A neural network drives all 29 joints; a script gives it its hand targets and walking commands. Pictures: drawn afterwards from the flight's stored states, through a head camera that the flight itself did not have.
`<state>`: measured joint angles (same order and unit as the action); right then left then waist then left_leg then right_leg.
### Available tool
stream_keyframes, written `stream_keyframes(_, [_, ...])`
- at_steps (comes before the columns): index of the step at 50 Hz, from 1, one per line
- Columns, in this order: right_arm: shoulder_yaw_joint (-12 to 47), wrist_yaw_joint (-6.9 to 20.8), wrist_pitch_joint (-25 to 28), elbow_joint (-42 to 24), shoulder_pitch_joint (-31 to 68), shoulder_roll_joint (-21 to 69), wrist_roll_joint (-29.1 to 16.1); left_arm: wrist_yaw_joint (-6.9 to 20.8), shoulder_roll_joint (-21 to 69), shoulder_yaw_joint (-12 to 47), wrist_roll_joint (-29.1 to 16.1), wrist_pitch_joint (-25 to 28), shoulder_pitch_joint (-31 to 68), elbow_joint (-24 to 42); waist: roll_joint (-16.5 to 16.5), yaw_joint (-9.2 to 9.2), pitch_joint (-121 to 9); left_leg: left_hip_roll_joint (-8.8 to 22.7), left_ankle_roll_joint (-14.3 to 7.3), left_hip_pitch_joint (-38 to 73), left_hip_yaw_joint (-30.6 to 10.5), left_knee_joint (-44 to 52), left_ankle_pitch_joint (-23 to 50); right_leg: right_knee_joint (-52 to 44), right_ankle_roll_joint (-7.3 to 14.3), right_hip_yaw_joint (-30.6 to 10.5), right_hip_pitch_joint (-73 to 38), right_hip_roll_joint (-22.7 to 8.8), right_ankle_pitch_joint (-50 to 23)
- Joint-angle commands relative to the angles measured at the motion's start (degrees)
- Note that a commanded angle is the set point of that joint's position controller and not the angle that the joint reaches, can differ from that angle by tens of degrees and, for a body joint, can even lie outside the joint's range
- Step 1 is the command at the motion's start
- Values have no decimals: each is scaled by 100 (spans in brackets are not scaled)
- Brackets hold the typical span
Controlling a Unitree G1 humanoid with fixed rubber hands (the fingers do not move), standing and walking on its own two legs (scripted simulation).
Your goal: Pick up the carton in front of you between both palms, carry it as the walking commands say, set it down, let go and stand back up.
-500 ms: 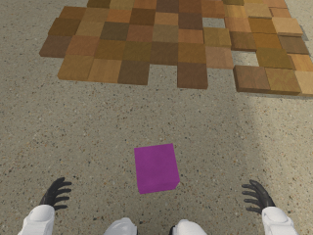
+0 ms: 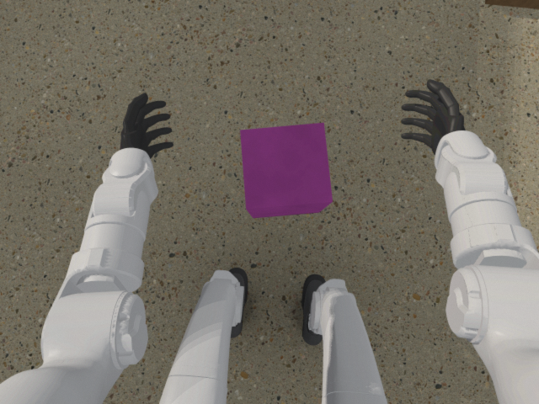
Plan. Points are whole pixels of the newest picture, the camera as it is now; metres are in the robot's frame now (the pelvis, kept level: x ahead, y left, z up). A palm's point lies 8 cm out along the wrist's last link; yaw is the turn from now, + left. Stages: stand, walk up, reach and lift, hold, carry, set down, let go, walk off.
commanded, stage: reach and lift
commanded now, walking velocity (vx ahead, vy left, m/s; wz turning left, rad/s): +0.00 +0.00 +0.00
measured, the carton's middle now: (284, 176) +0.51 +0.01 -0.54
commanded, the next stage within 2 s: none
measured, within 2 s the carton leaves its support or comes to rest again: leaves its support in 1.96 s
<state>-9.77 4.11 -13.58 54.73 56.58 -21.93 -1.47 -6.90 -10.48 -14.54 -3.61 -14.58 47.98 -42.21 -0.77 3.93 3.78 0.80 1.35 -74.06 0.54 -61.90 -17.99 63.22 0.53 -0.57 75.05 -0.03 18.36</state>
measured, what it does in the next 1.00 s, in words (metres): lowers itself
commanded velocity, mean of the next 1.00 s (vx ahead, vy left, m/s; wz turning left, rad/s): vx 0.00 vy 0.00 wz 0.00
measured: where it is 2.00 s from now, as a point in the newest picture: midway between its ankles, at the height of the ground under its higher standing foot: (272, 318)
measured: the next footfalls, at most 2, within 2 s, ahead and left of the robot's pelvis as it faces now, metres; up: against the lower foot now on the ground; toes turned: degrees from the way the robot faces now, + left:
none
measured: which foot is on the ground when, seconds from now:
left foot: down 0.00-1.00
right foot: down 0.00-1.00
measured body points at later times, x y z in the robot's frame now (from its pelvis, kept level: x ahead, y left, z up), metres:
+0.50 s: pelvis +0.02 -0.01 -0.07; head +0.35 -0.02 +0.24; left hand +0.50 +0.21 -0.22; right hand +0.56 -0.17 -0.22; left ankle +0.09 +0.13 -0.63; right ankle +0.09 -0.11 -0.63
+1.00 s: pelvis -0.04 +0.00 -0.27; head +0.33 +0.00 -0.01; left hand +0.49 +0.20 -0.44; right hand +0.55 -0.17 -0.44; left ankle +0.09 +0.13 -0.63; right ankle +0.09 -0.11 -0.63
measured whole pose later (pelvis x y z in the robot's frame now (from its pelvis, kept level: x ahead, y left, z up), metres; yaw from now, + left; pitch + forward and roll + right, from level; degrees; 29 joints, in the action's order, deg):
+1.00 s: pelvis -0.04 +0.00 -0.27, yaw +3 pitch +40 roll +3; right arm -0.2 -2.4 -4.7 70.6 86.3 -27.2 -11.6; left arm -10.4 -13.5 -11.1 -12.1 -4.7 77.3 -59.8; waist 0.9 3.5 15.3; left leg -0.7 2.0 -128.6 0.4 -117.2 -28.7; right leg 119.1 0.4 -1.8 129.9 -0.4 29.4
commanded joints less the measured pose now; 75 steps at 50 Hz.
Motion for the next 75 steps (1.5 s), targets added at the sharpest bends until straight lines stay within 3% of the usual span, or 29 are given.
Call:
stream_keyframes(1, [-143,4,105,-201,2279,-893,25,-75,-603,-277,41,97,1933,382,-289,133,-4894,-322,199,1607,311,521,-163,-626,-89,-24,-2271,249,177])
stream_keyframes(5, [-247,21,184,171,3101,-885,190,-82,-483,-562,178,182,2572,147,-409,211,-5266,-362,216,1189,390,358,-108,-496,-103,-30,-2101,280,168])
stream_keyframes(8, [-388,1,256,244,3306,-812,428,-53,-394,-815,377,289,2674,169,-507,218,-5837,-410,235,1110,461,274,289,-429,-127,-14,-2301,321,-254])
stream_keyframes(14, [-678,-73,554,0,3020,-358,801,116,-151,-1091,675,708,2258,273,-687,210,-6264,-500,206,468,465,109,1415,-117,-143,-101,-2512,333,-1863])
stream_keyframes(20, [-855,-218,862,65,2377,131,908,239,55,-1264,846,1118,1760,-13,-633,110,-5884,-490,236,-1128,366,-683,1646,798,-133,-272,-1559,282,-2780])
stream_keyframes(25, [-716,-382,1009,47,2132,65,704,196,-23,-1085,641,1283,1682,-165,-457,9,-5993,-468,274,-1801,312,-1718,1652,1796,-139,-273,-287,294,-2586])
stream_keyframes(30, [-143,-553,1111,-284,2520,-399,53,-20,-375,-494,23,1329,2004,2,-470,-21,-6930,-490,262,-1656,297,-2739,1952,2826,-147,-174,62,293,-2505])
stream_keyframes(36, [451,-683,1027,-547,3296,-945,-649,-299,-736,81,-650,1169,2735,221,-531,-5,-7585,-450,263,-1474,368,-3652,1375,3694,-153,28,329,244,-1505])
stream_keyframes(42, [745,-693,850,228,4005,-1118,-964,-431,-867,277,-889,950,3568,-403,-541,34,-6376,-323,209,-1967,354,-4159,-22,4107,-115,52,1326,95,117])
stream_keyframes(46, [854,-656,911,931,4340,-1164,-1013,-382,-908,278,-861,1007,3992,-1073,-419,31,-5515,-245,181,-2162,294,-4507,-393,4351,-65,-29,2005,-4,618])
stream_keyframes(52, [1009,-660,1148,1443,4774,-1264,-1087,-308,-1073,338,-874,1244,4492,-1603,-278,-2,-5028,-199,190,-2241,211,-5011,-149,4832,-49,-150,2291,-67,404])
stream_keyframes(55, [1162,-715,1250,1293,5035,-1351,-1228,-329,-1202,453,-1022,1355,4710,-1541,-316,-17,-5445,-214,200,-2091,241,-5247,217,5097,-68,-163,1912,-64,0])
stream_keyframes(59, [1372,-806,1307,1000,5252,-1334,-1406,-300,-1068,864,-1494,1397,4801,-1701,-488,-225,-5955,-280,198,-2047,273,-5476,549,5317,-100,-125,1347,-66,-469])
stream_keyframes(62, [1395,-859,1279,727,5243,-1265,-1444,-335,-1130,931,-1580,1415,4824,-1546,-580,-212,-6340,-331,185,-2093,336,-5528,656,5412,-127,-89,958,-45,-716])
stream_keyframes(65, [1403,-881,1229,676,4960,-1092,-1425,-387,-1125,848,-1497,1416,4530,-1640,-608,-100,-6358,-375,158,-2064,372,-5525,780,5441,-151,-42,943,4,-864])
stream_keyframes(69, [1276,-813,1204,1079,4534,-827,-1284,-352,-1062,589,-1162,1435,4234,-1966,-491,22,-5225,-368,146,-2599,311,-5443,519,5332,-145,-112,1753,25,-550])
stream_keyframes(75, [1153,-773,1288,1285,4481,-669,-1148,-291,-837,562,-970,1503,4420,-1797,-268,-84,-4809,-363,169,-2569,215,-5376,461,5210,-112,-131,2305,67,-321])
